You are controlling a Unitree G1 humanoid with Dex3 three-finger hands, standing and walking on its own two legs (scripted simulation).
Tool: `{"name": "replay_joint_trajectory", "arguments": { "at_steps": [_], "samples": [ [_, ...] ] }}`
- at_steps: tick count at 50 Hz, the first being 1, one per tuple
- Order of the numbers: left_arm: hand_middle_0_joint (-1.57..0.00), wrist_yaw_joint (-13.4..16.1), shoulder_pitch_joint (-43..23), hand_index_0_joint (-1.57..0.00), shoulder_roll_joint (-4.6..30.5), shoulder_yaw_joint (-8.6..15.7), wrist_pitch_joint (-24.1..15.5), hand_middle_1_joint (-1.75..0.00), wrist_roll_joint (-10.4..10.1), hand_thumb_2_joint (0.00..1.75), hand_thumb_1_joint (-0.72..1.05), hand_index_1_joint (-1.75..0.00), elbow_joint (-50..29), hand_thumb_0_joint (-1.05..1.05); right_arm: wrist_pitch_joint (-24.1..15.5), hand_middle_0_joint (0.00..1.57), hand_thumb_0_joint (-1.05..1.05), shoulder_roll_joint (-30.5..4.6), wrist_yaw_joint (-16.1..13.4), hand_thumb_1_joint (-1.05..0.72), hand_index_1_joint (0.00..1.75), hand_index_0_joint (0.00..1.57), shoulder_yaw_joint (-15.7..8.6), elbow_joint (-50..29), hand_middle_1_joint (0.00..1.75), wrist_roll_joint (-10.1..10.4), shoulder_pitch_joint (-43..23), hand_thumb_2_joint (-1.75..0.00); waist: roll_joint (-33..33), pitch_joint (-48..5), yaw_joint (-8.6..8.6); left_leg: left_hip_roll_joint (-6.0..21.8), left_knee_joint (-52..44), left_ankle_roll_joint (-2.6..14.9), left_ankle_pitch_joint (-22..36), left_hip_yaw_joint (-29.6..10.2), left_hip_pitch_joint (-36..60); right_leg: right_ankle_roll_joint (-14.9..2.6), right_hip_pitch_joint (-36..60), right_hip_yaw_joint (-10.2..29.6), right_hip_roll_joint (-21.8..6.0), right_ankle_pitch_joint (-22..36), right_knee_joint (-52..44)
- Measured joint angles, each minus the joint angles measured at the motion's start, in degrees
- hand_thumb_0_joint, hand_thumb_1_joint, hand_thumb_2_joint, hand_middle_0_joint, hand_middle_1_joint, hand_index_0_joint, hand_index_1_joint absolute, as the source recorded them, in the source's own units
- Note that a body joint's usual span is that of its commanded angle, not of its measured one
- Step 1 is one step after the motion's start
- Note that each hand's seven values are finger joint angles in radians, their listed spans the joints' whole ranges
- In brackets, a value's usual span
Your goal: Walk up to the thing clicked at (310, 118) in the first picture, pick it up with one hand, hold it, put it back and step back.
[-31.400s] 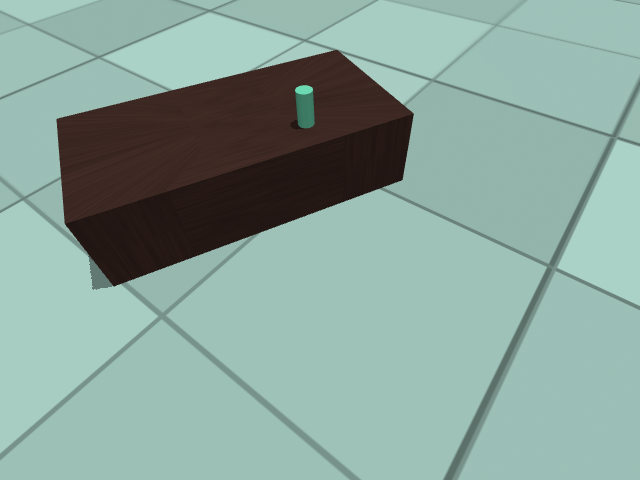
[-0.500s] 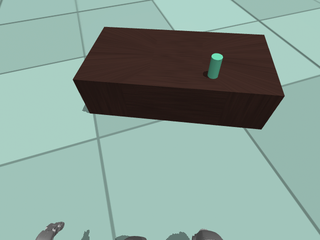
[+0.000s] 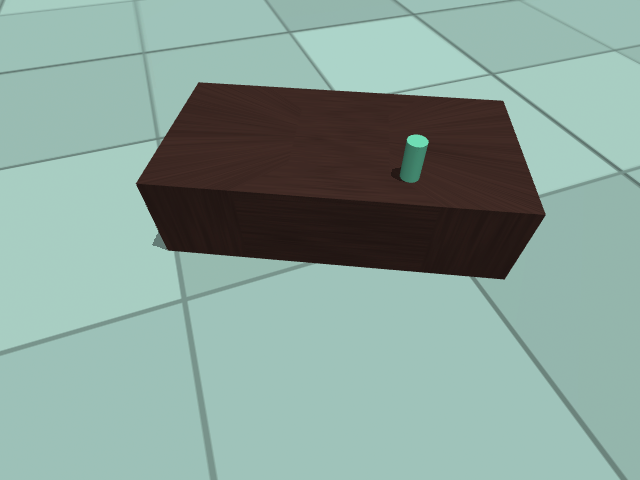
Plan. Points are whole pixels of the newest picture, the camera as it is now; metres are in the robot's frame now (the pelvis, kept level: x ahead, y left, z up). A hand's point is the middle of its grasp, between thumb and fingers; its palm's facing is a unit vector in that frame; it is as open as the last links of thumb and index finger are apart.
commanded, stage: step back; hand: right
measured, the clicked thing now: (413, 159) +1.11 -0.22 -0.34
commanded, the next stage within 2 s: stand in 0.38 s
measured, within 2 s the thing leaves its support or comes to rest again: neither
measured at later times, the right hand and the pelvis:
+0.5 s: hand out of the picture +0.13 -0.25 -0.14, palm faces +0.01 +0.95 -0.32, open 7.4 cm; pelvis +0.02 +0.00 +0.01, yaw +0 degrees
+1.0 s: hand out of the picture +0.06 -0.27 -0.15, palm faces -0.01 +0.95 -0.32, open 7.4 cm; pelvis -0.01 -0.02 +0.01, yaw +0 degrees
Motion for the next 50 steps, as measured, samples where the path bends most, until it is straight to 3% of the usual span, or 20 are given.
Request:
{"name": "replay_joint_trajectory", "arguments": {
  "at_steps": [20,32,50],
  "samples": [
    [-0.21,1.04,-6.75,-0.20,-0.38,-0.79,-0.28,-0.30,-0.22,0.90,0.90,-0.30,0.77,0.01,0.22,0.21,0.00,0.40,-0.63,-0.91,0.30,0.20,-0.01,1.22,0.30,1.05,-6.96,-0.90,1.18,0.82,-0.82,0.02,-5.59,-0.14,1.23,0.75,4.07,0.19,3.11,0.71,-0.05,0.16,-3.98],
    [-0.21,0.85,-6.64,-0.20,-1.75,-1.84,0.13,-0.30,-0.68,0.90,0.90,-0.30,4.16,0.01,0.20,0.21,0.00,0.08,-0.42,-0.91,0.30,0.20,0.88,3.36,0.30,1.68,-6.34,-0.90,0.94,1.11,-1.38,-0.01,-12.74,-0.64,5.58,0.17,7.86,0.01,6.62,0.13,-0.19,3.68,-10.01],
    [-0.21,0.52,-3.75,-0.20,-1.08,-1.89,0.04,-0.30,-0.49,0.90,0.90,-0.30,6.26,0.01,0.42,0.21,0.00,-0.39,-0.02,-0.91,0.30,0.20,1.15,5.10,0.30,1.42,-3.61,-0.90,1.59,0.42,-1.13,0.90,-13.71,-1.56,7.69,-0.36,7.10,-0.91,6.21,-0.43,0.67,6.01,-11.55]
  ]
}}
